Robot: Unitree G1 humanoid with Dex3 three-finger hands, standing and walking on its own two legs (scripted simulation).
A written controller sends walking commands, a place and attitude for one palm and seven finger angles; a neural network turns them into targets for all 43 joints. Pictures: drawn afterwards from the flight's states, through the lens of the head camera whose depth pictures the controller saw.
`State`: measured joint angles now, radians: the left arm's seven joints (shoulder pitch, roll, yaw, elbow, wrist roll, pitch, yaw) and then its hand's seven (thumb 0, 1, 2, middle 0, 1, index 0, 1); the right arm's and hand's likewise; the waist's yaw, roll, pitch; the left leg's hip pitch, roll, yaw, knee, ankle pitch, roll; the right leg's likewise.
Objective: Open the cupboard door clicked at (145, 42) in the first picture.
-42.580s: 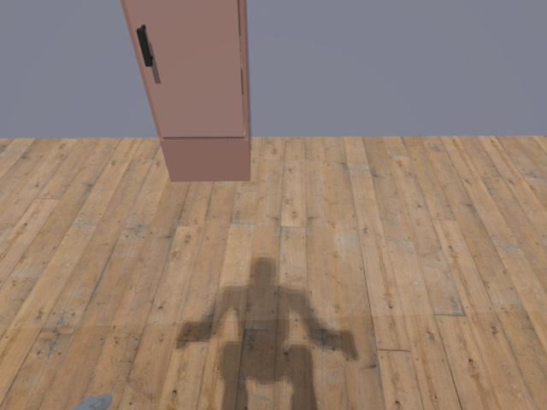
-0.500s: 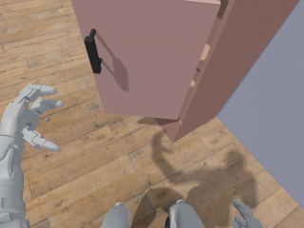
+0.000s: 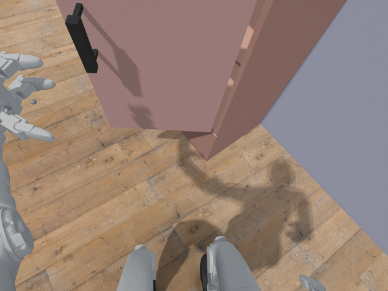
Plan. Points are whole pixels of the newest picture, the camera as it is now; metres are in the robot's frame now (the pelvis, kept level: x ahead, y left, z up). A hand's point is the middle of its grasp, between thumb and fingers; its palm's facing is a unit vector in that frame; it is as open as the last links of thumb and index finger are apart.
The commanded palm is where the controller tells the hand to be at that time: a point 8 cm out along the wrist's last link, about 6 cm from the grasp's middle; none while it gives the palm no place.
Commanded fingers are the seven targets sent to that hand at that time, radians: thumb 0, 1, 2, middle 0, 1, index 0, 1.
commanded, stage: move the hooked fingers beside the handle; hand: left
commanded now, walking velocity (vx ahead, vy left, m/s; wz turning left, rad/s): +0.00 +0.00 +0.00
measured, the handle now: (85, 40) +0.61 +0.22 +0.06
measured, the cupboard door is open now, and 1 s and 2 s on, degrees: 52 52 52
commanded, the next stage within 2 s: slide the fingers in behind the handle in 1.36 s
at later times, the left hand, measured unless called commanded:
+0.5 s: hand (44, 64) +0.53 +0.28 +0.07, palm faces -0.06 -1.00 -0.02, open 14.0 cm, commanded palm +0.53 +0.31 +0.06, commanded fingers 0.00 -0.50 0.30 -0.30 -1.20 -0.30 -1.20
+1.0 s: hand (40, 61) +0.55 +0.29 +0.07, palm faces -0.04 -1.00 -0.04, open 14.0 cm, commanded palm +0.54 +0.31 +0.06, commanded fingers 0.00 -0.50 0.30 -0.30 -1.20 -0.30 -1.20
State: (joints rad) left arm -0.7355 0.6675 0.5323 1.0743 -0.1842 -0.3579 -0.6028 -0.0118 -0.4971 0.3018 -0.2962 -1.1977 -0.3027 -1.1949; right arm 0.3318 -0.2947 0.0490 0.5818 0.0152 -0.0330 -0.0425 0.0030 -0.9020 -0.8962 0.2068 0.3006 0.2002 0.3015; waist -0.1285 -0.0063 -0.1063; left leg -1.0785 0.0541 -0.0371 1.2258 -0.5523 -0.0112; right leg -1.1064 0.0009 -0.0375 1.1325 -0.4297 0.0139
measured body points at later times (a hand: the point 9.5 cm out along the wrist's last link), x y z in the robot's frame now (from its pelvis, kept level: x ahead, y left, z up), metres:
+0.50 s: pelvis +0.00 +0.01 -0.01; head +0.18 +0.05 +0.40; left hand +0.53 +0.33 +0.08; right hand +0.00 -0.25 -0.10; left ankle +0.01 +0.12 -0.64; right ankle +0.05 -0.13 -0.64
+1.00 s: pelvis +0.01 +0.01 -0.01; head +0.20 +0.06 +0.40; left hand +0.54 +0.34 +0.07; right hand +0.00 -0.25 -0.10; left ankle +0.01 +0.12 -0.64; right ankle +0.05 -0.13 -0.64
